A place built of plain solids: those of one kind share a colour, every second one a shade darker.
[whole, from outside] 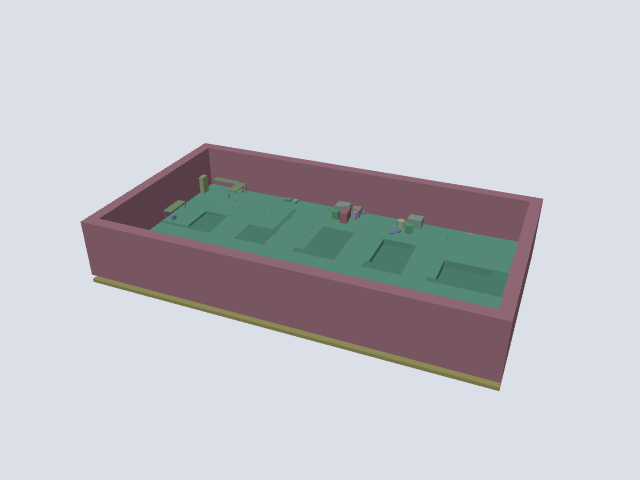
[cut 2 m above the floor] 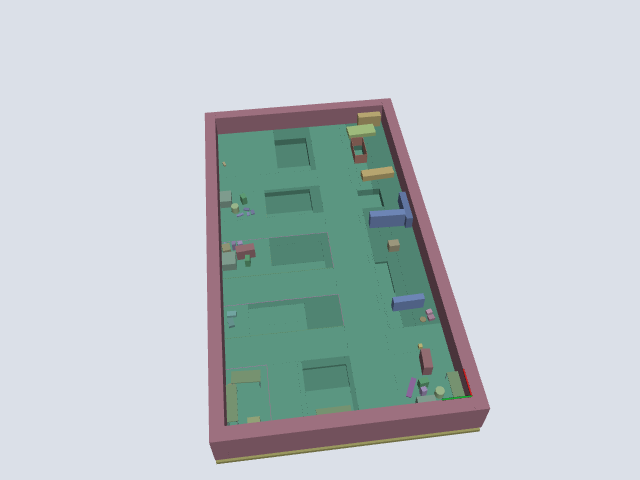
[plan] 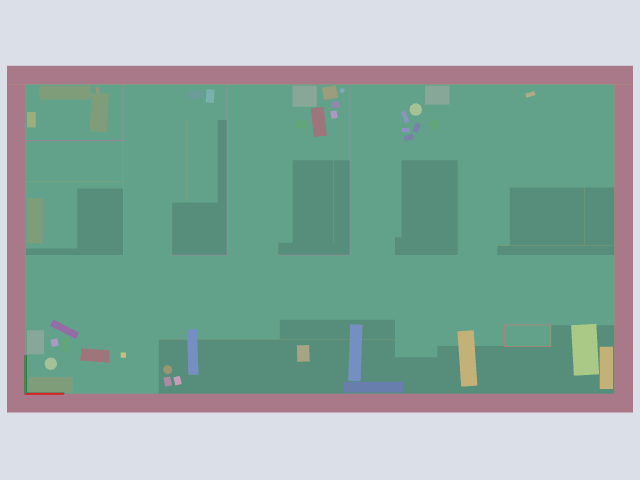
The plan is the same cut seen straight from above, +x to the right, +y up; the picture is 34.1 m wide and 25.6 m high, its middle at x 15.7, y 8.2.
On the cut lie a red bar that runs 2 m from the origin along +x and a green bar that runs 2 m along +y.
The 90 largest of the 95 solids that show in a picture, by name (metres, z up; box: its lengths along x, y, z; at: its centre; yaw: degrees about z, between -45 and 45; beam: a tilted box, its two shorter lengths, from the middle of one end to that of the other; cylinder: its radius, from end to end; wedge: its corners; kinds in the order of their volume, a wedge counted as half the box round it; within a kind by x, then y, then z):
{
 "floor_1": {"box": [2.75, 3.2, 1.0], "at": [1.38, 9.35, -0.5]},
 "floor_2": {"box": [4.9, 4.4, 1.0], "at": [2.45, 2.2, -0.5]},
 "floor_3": {"box": [5.2, 0.35, 1.0], "at": [2.6, 7.58, -0.5]},
 "floor_4": {"box": [5.2, 0.35, 1.0], "at": [2.6, 11.12, -0.5]},
 "floor_5": {"box": [5.2, 2.2, 1.0], "at": [2.6, 12.4, -0.5]},
 "floor_6": {"box": [5.2, 3.0, 1.0], "at": [2.6, 15.0, -0.5]},
 "floor_7": {"box": [1.8, 3.2, 1.1], "at": [3.65, 9.35, -0.77]},
 "floor_8": {"box": [0.65, 3.2, 1.0], "at": [4.88, 9.35, -0.5]},
 "floor_9": {"box": [2.2, 4.4, 1.0], "at": [6.0, 2.2, -0.5]},
 "floor_10": {"box": [2.6, 9.1, 1.0], "at": [6.5, 11.95, -0.5]},
 "floor_11": {"box": [0.8, 4.4, 1.0], "at": [8.2, 12.4, -0.5]},
 "floor_12": {"box": [3.25, 1.05, 1.0], "at": [8.72, 3.42, -0.5]},
 "floor_13": {"box": [2.95, 2.8, 1.0], "at": [9.28, 8.8, -0.5]},
 "floor_14": {"box": [2.95, 1.9, 1.0], "at": [9.28, 15.55, -0.5]},
 "floor_15": {"box": [1.65, 4.4, 1.32], "at": [9.43, 12.4, -0.66]},
 "floor_16": {"box": [0.5, 4.4, 1.0], "at": [10.5, 12.4, -0.5]},
 "floor_17": {"box": [3.2, 1.05, 1.09], "at": [11.95, 3.42, -0.78]},
 "floor_18": {"box": [2.7, 9.1, 1.0], "at": [12.1, 11.95, -0.5]},
 "floor_19": {"box": [12.6, 0.95, 1.0], "at": [13.4, 2.42, -0.5]},
 "floor_20": {"box": [12.6, 0.1, 1.0], "at": [13.4, 4.0, -0.5]},
 "floor_21": {"box": [0.8, 4.4, 1.0], "at": [13.85, 10.25, -0.5]},
 "floor_22": {"box": [2.15, 4.4, 1.32], "at": [15.32, 10.25, -0.66]},
 "floor_23": {"box": [3.85, 0.65, 1.0], "at": [15.38, 7.72, -0.5]},
 "floor_24": {"box": [3.85, 4.05, 1.0], "at": [15.38, 14.47, -0.5]},
 "floor_25": {"box": [31.4, 3.0, 1.0], "at": [15.7, 5.9, -0.5]},
 "floor_26": {"box": [6.15, 1.05, 1.0], "at": [16.62, 3.42, -0.5]},
 "floor_27": {"box": [0.9, 4.4, 1.0], "at": [16.85, 10.25, -0.5]},
 "floor_28": {"box": [2.4, 9.1, 1.0], "at": [18.5, 11.95, -0.5]},
 "floor_29": {"box": [24.3, 1.95, 1.0], "at": [19.25, 0.97, -0.5]},
 "floor_30": {"box": [24.3, 0.35, 1.0], "at": [19.25, 4.22, -0.5]},
 "floor_31": {"box": [0.35, 4.1, 1.0], "at": [19.88, 10.4, -0.5]},
 "floor_32": {"box": [2.25, 2.1, 0.58], "at": [20.82, 3.0, -1.03]},
 "floor_33": {"box": [3.35, 0.95, 1.0], "at": [21.38, 7.88, -0.5]},
 "floor_34": {"box": [2.65, 4.1, 0.8], "at": [21.38, 10.4, -0.92]},
 "floor_35": {"box": [3.35, 4.05, 1.0], "at": [21.38, 14.47, -0.5]},
 "floor_36": {"box": [0.35, 4.1, 1.0], "at": [22.88, 10.4, -0.5]},
 "floor_37": {"box": [3.6, 1.1, 1.0], "at": [23.75, 3.1, -0.5]},
 "floor_38": {"box": [2.1, 9.1, 1.0], "at": [24.1, 11.95, -0.5]},
 "floor_39": {"box": [0.65, 3.1, 1.0], "at": [25.48, 9.45, -0.5]},
 "floor_40": {"box": [9.45, 0.6, 1.0], "at": [26.68, 2.25, -0.5]},
 "floor_41": {"box": [9.45, 0.4, 1.0], "at": [26.68, 3.85, -0.5]},
 "floor_42": {"box": [2.45, 1.1, 0.73], "at": [26.77, 3.1, -0.95]},
 "floor_43": {"box": [4.0, 3.1, 0.63], "at": [27.8, 9.45, -1.0]},
 "floor_44": {"box": [6.25, 0.5, 1.0], "at": [28.27, 7.65, -0.5]},
 "floor_45": {"box": [6.25, 5.5, 1.0], "at": [28.27, 13.75, -0.5]},
 "floor_46": {"box": [3.4, 1.1, 1.0], "at": [29.7, 3.1, -0.5]},
 "floor_47": {"box": [1.6, 3.1, 1.0], "at": [30.6, 9.45, -0.5]},
 "wall_1": {"box": [1.0, 16.5, 5.0], "at": [-0.5, 8.25, 1.5]},
 "wall_2": {"box": [33.4, 1.0, 5.0], "at": [15.7, -0.5, 1.5]},
 "wall_3": {"box": [33.4, 1.0, 5.0], "at": [15.7, 17.0, 1.5]},
 "wall_4": {"box": [1.0, 16.5, 5.0], "at": [31.9, 8.25, 1.5]},
 "floor_base_1": {"box": [33.4, 18.5, 0.3], "at": [15.7, 8.25, -1.57]},
 "bar_rack_1": {"box": [0.54, 2.44, 1.19], "at": [8.91, 2.23, 0.59], "yaw": 1.9},
 "bar_rack_2": {"box": [0.66, 3.01, 1.47], "at": [17.59, 2.19, 0.73], "yaw": -2.0},
 "bar_rack_3": {"box": [3.17, 0.57, 1.21], "at": [18.54, 0.35, 0.6]},
 "board_stack_1": {"box": [0.87, 2.96, 0.62], "at": [23.56, 1.88, 0.31], "yaw": 3.8},
 "board_stack_2": {"box": [0.71, 2.26, 1.31], "at": [30.98, 1.38, 0.66]},
 "forge_hearth_1": {"box": [0.91, 1.28, 0.84], "at": [0.53, 2.75, 0.42]},
 "forge_hearth_2": {"box": [1.3, 1.12, 0.81], "at": [14.88, 15.87, 0.41]},
 "forge_hearth_3": {"box": [1.3, 1.01, 0.82], "at": [21.95, 15.93, 0.41]},
 "planer_1": {"box": [1.54, 0.66, 1.11], "at": [3.7, 2.04, 0.56], "yaw": -4.2},
 "planer_2": {"box": [0.7, 1.54, 1.01], "at": [15.64, 14.49, 0.51], "yaw": 6.1},
 "sheet_stack_1": {"box": [1.35, 2.7, 0.44], "at": [29.84, 2.35, 0.22], "yaw": 3.2},
 "tool_cabinet_1": {"box": [0.47, 0.83, 1.69], "at": [0.3, 14.61, 0.84]},
 "anvil_block_1": {"box": [0.43, 0.67, 0.82], "at": [2.14, 2.6, 0.41], "yaw": 8.0},
 "anvil_block_2": {"box": [0.63, 0.4, 0.8], "at": [14.73, 14.36, 0.4], "yaw": -4.8},
 "anvil_block_3": {"box": [0.6, 0.45, 0.81], "at": [21.8, 14.36, 0.41], "yaw": 19.4},
 "workbench_top_1": {"box": [0.84, 2.4, 0.07], "at": [0.49, 9.22, 0.89]},
 "workbench_top_2": {"box": [2.34, 0.82, 0.05], "at": [1.33, 0.48, 0.9]},
 "workbench_top_3": {"box": [2.72, 0.74, 0.08], "at": [2.1, 16.06, 0.89]},
 "workbench_top_4": {"box": [0.92, 2.06, 0.08], "at": [3.92, 15.01, 0.97], "yaw": -3.3},
 "offcut_bin_1": {"box": [0.66, 0.88, 0.79], "at": [14.81, 2.15, 0.4], "yaw": 2.0},
 "quench_tub_1": {"cylinder": 0.33, "from": [1.34, 1.6, 0.0], "to": [1.34, 1.6, 0.61]},
 "quench_tub_2": {"cylinder": 0.33, "from": [20.8, 15.16, 0.0], "to": [20.8, 15.16, 0.66]},
 "coal_bin_1": {"box": [0.76, 0.67, 0.64], "at": [16.23, 16.06, 0.32], "yaw": 9.1},
 "bin_1": {"box": [0.38, 0.39, 0.73], "at": [1.55, 2.72, 0.36], "yaw": 11.4},
 "bin_2": {"box": [0.34, 0.41, 0.79], "at": [16.44, 14.89, 0.4], "yaw": 9.4},
 "bin_3": {"box": [0.4, 0.33, 0.75], "at": [16.52, 15.42, 0.38], "yaw": 2.9},
 "rail_1": {"box": [0.04, 1.1, 1.05], "at": [25.53, 3.1, 0.53]},
 "rail_2": {"box": [2.53, 0.04, 1.05], "at": [26.77, 2.53, 0.53]},
 "rail_3": {"box": [2.53, 0.04, 1.05], "at": [26.77, 3.67, 0.53]},
 "rail_4": {"box": [0.04, 1.1, 1.05], "at": [28.02, 3.1, 0.53]},
 "sack_1": {"box": [0.73, 0.45, 0.27], "at": [9.07, 15.96, 0.14], "yaw": 10.4},
 "sack_2": {"box": [0.44, 0.71, 0.26], "at": [9.84, 15.88, 0.13], "yaw": -2.7},
 "carton_1": {"box": [0.37, 0.48, 0.3], "at": [7.58, 0.65, 0.15], "yaw": 11.1},
 "carton_2": {"box": [0.35, 0.45, 0.31], "at": [8.1, 0.7, 0.15], "yaw": 14.1},
 "board_pair_1": {"box": [1.55, 0.39, 0.14], "at": [2.08, 3.44, 0.02], "yaw": -27.0},
 "offcut_1": {"box": [0.24, 0.64, 0.15], "at": [20.25, 14.76, 0.03], "yaw": 19.3},
 "offcut_2": {"box": [0.5, 0.29, 0.15], "at": [20.44, 13.66, 0.03], "yaw": 13.0},
 "hose_coil_1": {"cylinder": 0.24, "from": [7.58, 1.28, -0.05], "to": [7.58, 1.28, 0.08]}
}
